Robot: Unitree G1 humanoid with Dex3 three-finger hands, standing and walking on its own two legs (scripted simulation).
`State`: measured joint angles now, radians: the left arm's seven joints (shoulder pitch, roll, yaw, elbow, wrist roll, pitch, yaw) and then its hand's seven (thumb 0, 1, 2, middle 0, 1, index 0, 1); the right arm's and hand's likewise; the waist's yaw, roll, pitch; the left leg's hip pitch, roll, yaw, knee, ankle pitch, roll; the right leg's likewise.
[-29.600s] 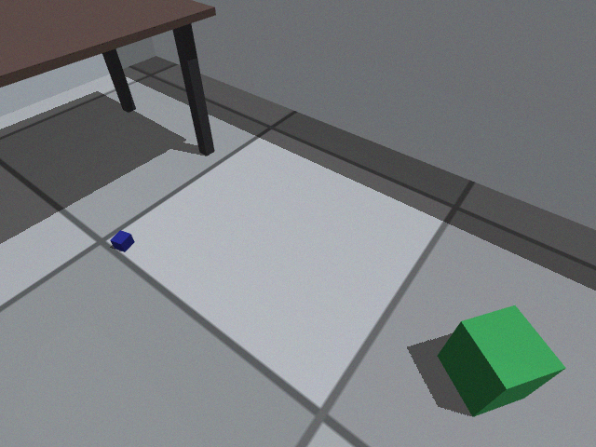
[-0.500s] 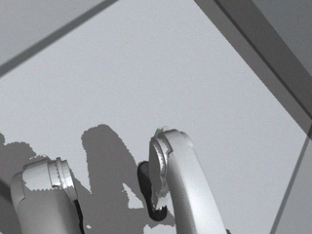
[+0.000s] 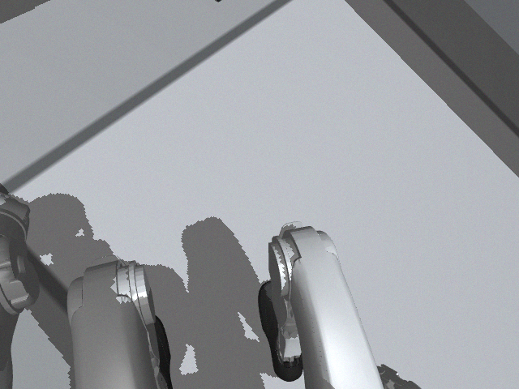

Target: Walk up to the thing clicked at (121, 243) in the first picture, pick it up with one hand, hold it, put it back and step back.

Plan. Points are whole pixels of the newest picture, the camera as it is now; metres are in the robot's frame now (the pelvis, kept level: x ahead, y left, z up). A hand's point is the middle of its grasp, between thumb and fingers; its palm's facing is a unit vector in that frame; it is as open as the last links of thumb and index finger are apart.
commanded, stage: lift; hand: left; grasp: from above
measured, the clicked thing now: out of the picture +0.42 +0.35 -0.19
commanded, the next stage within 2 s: hold in 1.54 s
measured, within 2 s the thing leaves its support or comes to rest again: neither
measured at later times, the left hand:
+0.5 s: hand out of the picture +0.38 +0.33 -0.03, palm faces -0.17 -0.38 -0.91, open 7.4 cm
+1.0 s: hand out of the picture +0.36 +0.28 +0.18, palm faces -0.20 -0.39 -0.90, open 7.3 cm
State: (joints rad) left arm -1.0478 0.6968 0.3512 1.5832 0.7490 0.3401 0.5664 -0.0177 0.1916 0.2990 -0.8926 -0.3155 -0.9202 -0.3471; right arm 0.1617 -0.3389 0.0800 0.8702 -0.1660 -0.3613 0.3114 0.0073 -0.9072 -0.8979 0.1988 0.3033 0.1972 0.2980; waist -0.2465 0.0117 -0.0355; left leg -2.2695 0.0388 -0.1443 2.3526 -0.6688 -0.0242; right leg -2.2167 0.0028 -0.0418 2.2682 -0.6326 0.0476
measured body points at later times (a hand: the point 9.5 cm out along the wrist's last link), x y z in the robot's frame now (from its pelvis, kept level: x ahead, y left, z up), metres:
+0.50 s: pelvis +0.00 +0.00 +0.09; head +0.18 +0.02 +0.50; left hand +0.39 +0.34 +0.02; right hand +0.09 -0.26 -0.04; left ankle +0.08 +0.14 -0.31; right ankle +0.11 -0.13 -0.31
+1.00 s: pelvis +0.04 -0.01 +0.28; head +0.14 +0.00 +0.72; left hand +0.37 +0.29 +0.24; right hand +0.18 -0.26 +0.15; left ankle +0.08 +0.13 -0.31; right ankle +0.11 -0.13 -0.31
